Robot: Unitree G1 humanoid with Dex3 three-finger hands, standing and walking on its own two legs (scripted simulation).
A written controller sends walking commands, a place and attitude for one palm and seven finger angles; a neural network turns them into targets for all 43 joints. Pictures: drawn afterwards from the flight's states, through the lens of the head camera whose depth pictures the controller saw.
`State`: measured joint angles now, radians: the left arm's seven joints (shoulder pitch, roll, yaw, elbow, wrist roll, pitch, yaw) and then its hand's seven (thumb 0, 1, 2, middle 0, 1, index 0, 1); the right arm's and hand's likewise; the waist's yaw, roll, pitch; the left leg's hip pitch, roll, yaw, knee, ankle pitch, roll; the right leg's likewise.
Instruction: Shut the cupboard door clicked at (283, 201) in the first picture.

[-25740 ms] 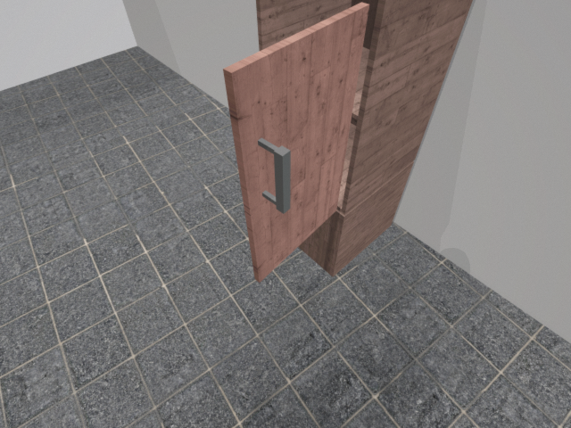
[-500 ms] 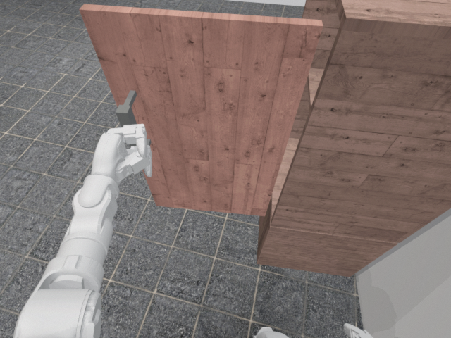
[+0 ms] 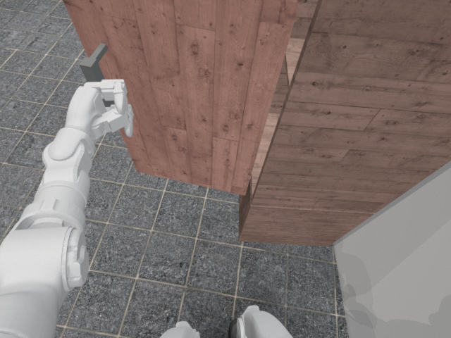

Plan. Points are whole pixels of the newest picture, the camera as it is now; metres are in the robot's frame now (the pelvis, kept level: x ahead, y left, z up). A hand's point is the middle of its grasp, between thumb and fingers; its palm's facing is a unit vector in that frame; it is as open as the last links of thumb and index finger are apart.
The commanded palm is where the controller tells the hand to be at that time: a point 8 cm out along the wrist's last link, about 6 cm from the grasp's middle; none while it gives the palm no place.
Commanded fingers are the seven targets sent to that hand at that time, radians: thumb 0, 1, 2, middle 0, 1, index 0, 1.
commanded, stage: push the door shut along its arc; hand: left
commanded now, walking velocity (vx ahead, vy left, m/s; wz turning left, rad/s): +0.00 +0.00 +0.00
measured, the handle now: (108, 88) +0.56 +0.18 +0.08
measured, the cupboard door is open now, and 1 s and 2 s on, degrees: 80 67 58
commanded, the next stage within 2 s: pull the fist back off the door in 1.00 s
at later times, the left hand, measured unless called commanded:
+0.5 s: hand (153, 91) +0.53 +0.10 +0.10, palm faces -0.36 -0.93 +0.00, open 3.1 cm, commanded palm +0.54 +0.15 +0.09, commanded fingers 0.00 0.90 0.90 -1.30 -1.50 -1.30 -1.50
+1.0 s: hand (165, 79) +0.56 +0.07 +0.10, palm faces -0.44 -0.90 +0.00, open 3.4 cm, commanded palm +0.59 +0.10 +0.09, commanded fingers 0.00 0.90 0.90 -1.30 -1.50 -1.30 -1.50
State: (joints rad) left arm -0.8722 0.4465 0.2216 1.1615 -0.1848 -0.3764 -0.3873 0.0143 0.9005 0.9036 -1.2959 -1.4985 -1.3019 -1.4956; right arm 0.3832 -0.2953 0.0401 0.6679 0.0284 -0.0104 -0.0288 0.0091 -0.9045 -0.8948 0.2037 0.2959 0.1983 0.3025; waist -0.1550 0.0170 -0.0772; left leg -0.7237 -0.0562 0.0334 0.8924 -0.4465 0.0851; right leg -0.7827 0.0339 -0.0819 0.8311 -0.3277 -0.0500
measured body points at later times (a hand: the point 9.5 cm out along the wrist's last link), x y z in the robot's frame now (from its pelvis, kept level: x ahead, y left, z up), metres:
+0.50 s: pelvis +0.01 +0.00 -0.01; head +0.14 +0.01 +0.42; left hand +0.55 +0.15 +0.10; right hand +0.00 -0.26 -0.12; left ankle -0.01 +0.06 -0.69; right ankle +0.04 -0.09 -0.69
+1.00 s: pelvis +0.02 +0.01 -0.02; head +0.17 +0.02 +0.40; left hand +0.58 +0.13 +0.10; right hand -0.02 -0.27 -0.12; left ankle -0.01 +0.06 -0.69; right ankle +0.04 -0.09 -0.69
